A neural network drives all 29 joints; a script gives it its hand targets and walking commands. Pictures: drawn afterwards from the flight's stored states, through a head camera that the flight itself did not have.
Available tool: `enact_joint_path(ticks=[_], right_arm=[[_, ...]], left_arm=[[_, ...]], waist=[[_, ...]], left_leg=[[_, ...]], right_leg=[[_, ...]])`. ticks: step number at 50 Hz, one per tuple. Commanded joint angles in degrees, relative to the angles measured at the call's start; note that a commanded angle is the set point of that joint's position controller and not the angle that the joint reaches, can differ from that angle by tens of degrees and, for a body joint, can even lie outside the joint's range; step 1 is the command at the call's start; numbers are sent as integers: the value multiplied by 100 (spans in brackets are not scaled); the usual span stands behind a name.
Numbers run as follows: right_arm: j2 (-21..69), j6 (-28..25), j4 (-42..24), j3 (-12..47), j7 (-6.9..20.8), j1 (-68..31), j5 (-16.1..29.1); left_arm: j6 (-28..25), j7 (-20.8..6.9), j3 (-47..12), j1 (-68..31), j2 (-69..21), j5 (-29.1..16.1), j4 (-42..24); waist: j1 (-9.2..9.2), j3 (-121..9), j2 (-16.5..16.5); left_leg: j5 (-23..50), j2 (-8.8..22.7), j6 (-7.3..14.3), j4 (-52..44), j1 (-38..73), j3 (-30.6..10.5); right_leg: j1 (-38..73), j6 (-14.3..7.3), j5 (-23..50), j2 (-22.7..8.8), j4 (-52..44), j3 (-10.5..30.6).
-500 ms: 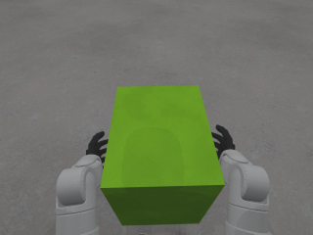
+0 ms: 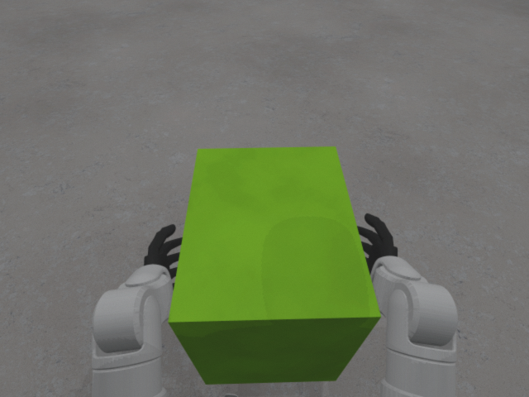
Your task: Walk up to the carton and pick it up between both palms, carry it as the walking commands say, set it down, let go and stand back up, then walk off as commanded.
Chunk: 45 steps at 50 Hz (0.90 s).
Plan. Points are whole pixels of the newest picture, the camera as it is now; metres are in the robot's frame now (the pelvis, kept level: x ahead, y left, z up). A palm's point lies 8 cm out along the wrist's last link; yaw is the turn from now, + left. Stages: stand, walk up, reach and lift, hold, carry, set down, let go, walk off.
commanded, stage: carry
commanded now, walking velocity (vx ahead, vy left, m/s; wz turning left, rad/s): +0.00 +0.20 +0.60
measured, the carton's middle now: (268, 268) +0.31 +0.00 +0.03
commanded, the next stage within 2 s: none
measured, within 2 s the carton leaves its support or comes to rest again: neither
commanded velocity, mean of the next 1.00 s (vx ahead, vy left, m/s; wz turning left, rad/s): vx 0.00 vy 0.07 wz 0.22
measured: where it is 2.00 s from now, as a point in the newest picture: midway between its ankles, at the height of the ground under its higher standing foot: outside the picture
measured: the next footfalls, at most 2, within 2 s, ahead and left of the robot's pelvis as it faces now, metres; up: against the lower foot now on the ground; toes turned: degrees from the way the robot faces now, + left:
right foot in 0.04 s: +0.01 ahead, -0.08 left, +0.00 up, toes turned -1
left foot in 0.32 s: +0.01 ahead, +0.30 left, +0.00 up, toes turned +13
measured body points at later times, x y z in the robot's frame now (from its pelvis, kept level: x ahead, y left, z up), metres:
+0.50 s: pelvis -0.09 +0.18 +0.00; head -0.10 +0.18 +0.45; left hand +0.12 +0.40 +0.07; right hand +0.22 +0.11 +0.09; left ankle -0.03 +0.29 -0.71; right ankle -0.09 +0.04 -0.68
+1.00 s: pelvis -0.23 +0.24 +0.02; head -0.24 +0.23 +0.47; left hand -0.04 +0.48 +0.10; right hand +0.09 +0.20 +0.11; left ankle -0.07 +0.32 -0.69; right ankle -0.14 +0.14 -0.70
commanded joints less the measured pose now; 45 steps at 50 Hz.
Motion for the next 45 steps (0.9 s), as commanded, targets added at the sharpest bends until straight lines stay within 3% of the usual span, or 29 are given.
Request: enact_joint_path(ticks=[1,2,3,4,5,7,9,12,14,15,16,17,18,19,21,26,28,31,32,33,34,35,38,39,40,41,42,43,45], right_arm=[[5180,-42,-1442,3939,957,-2577,1706],[5178,-39,-1540,3987,940,-2644,1697],[5235,-26,-1655,4047,936,-2679,1712],[5178,-31,-1829,4058,951,-3099,1737],[5206,-62,-1778,4098,935,-3160,1731],[5186,-58,-1705,4156,912,-3198,1784],[5157,-4,-1539,4116,883,-2924,1808],[5054,79,-1494,4103,847,-2808,1828],[5095,88,-1447,4070,831,-2627,1815],[5130,75,-1453,4061,842,-2586,1803],[5042,61,-1427,4032,849,-2609,1787],[4686,54,-1189,3726,834,-2643,1702],[4908,72,-1122,3784,880,-2268,1682],[5069,63,-1159,3845,884,-2280,1673],[5244,-31,-1227,3857,944,-2303,1663],[5160,-71,-1476,3855,984,-2482,1683],[5107,-55,-1529,3836,961,-2531,1666],[5060,-60,-1644,3840,907,-2572,1666],[5077,-69,-1690,3892,901,-2565,1662],[5156,-79,-1800,3943,913,-2691,1670],[5094,-82,-1836,3975,913,-2779,1683],[5047,-66,-1822,4010,911,-2860,1667],[4927,-25,-1515,3974,891,-2634,1608],[4923,-4,-1527,3930,899,-2741,1658],[4813,36,-1466,3812,898,-2694,1641],[4690,63,-1374,3666,904,-2557,1627],[4669,87,-1312,3574,927,-2341,1617],[4643,106,-1282,3523,943,-2237,1572],[4672,83,-1187,3497,971,-2367,1545]], left_arm=[[-368,-784,-4087,-3417,-5128,-1834,-1970],[-389,-801,-4008,-3371,-5094,-1838,-1956],[-437,-816,-3943,-3588,-5124,-1854,-2045],[-432,-808,-3905,-3364,-5184,-1776,-1892],[-397,-834,-3852,-3316,-5138,-1757,-1855],[-398,-841,-3798,-3390,-4953,-1731,-1986],[-385,-787,-3720,-3232,-4812,-1670,-2014],[-315,-706,-3701,-2941,-4661,-1546,-1913],[-282,-710,-3758,-2933,-4650,-1565,-1937],[-278,-720,-3790,-2971,-4642,-1589,-1976],[-273,-729,-3846,-3064,-4710,-1617,-2060],[-254,-716,-3960,-3394,-4802,-1681,-2018],[-229,-725,-4005,-3063,-4735,-1658,-2006],[-244,-743,-4079,-3088,-4880,-1696,-1988],[-348,-771,-4213,-3375,-5115,-1862,-2119],[-347,-743,-4204,-3499,-5111,-1889,-2154],[-319,-741,-4155,-3470,-5049,-1912,-2123],[-328,-760,-4066,-3304,-5032,-1954,-2065],[-352,-783,-4013,-3265,-5027,-1968,-2064],[-403,-801,-3982,-3324,-5049,-1949,-2114],[-438,-812,-3972,-3481,-5155,-1941,-2104],[-407,-815,-3916,-3309,-5144,-1851,-1987],[-304,-787,-3854,-3241,-4758,-1711,-1943],[-296,-748,-3878,-3326,-4683,-1727,-2016],[-269,-705,-3954,-3332,-4678,-1734,-2073],[-238,-669,-4037,-3409,-4663,-1731,-2134],[-210,-656,-4062,-3312,-4637,-1723,-2156],[-180,-667,-4025,-3141,-4650,-1687,-2027],[-201,-686,-4099,-3179,-4735,-1756,-1811]], waist=[[125,-2600,901],[247,-2770,-93],[127,-2799,-2509],[105,-2204,-2501],[84,-1762,-1449],[17,-1556,-800],[42,-1722,-1110],[106,-1938,-1872],[-25,-2251,-1563],[-108,-2346,-919],[-34,-2238,531],[-29,-2152,1723],[-44,-2147,1446],[-46,-2187,1104],[-60,-2341,1057],[-54,-2325,945],[-10,-2323,881],[126,-2697,834],[141,-2844,404],[210,-2782,-772],[133,-2540,-2171],[108,-2288,-1980],[-59,-2040,-806],[-48,-2093,-541],[6,-2208,434],[46,-2268,1385],[110,-2056,1548],[187,-1863,1343],[301,-2019,1407]], left_leg=[[1391,1085,-389,-2305,950,-1612],[138,499,-868,-1515,-57,-853],[-2011,-92,-873,1190,-658,54],[-1890,705,-671,2457,-1442,17],[-1739,751,-605,3041,-1441,28],[-1150,830,-516,2762,-1216,148],[-1178,619,-550,1441,-816,567],[-1523,524,-424,-319,101,958],[-716,238,-388,-1375,954,1145],[377,493,-243,-1433,1640,446],[3295,1498,150,-1135,2388,-1081],[4628,2198,553,-1426,2746,-2524],[4168,2041,717,-1383,2593,-2412],[3535,1881,644,-1354,2644,-2202],[2905,1657,552,-1513,2865,-2022],[1615,1908,396,-2255,2420,-2480],[982,1832,106,-2602,2128,-2356],[478,1338,-816,-2954,1769,-1482],[140,997,-1149,-2688,1353,-1053],[-138,460,-1488,-1762,645,-369],[-948,364,-1023,-103,414,-241],[-1257,459,-737,552,439,-96],[-224,553,-337,-555,1398,71],[66,666,-317,-1308,1650,-217],[373,1315,-357,-2271,1785,-1236],[-306,1735,-596,-3176,1877,-2161],[-1640,1804,-1024,-3946,1649,-2480],[-2721,1652,-1613,-4585,1215,-2203],[-1951,1157,-2474,-5078,1176,-926]], right_leg=[[2053,-550,922,-126,-2859,-148],[3172,-947,980,-1178,-3817,790],[2823,-1724,2276,-3320,-3578,2875],[2201,-2151,3831,-3830,-3210,2545],[1675,-2038,4265,-3542,-3136,2007],[1741,-1443,4598,-2746,-2752,917],[2246,-941,5681,-2249,-2190,192],[2040,-645,5663,-2314,-1921,-158],[1935,-239,5520,-2068,-980,-591],[1189,19,4225,-1827,-218,-585],[-321,248,918,-1148,707,-613],[-1447,399,-1103,-470,1409,-466],[-1216,293,-1183,-553,1476,35],[-1307,243,-771,-539,1282,7],[-1312,78,-320,-383,1015,-20],[-583,-229,145,-63,-137,65],[-4,-383,314,4,-953,7],[1825,-655,978,105,-3076,-337],[2510,-873,898,-411,-3419,250],[2797,-1279,607,-1336,-3716,1392],[2001,-1698,1285,-2151,-3394,2198],[1309,-1794,1774,-2302,-3255,1884],[555,-1098,2130,-1420,-2641,731],[577,-855,1856,-1105,-2276,529],[480,-639,1036,-554,-1551,167],[198,-494,370,108,-1017,-273],[161,-547,165,460,-717,-479],[514,-646,263,543,-624,-517],[1425,-779,225,676,-1386,-1065]])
